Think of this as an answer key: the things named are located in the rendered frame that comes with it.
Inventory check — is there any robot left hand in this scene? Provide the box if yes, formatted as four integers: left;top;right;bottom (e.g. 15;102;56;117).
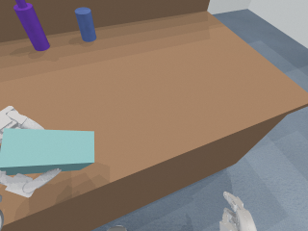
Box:
0;106;62;197

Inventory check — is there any table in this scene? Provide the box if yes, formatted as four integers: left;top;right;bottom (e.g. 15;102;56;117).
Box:
0;0;308;231

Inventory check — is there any robot right hand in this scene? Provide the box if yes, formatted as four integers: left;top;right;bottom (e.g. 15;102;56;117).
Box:
219;192;257;231

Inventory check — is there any sponge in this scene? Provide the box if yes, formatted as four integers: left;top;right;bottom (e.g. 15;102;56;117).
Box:
0;128;94;176

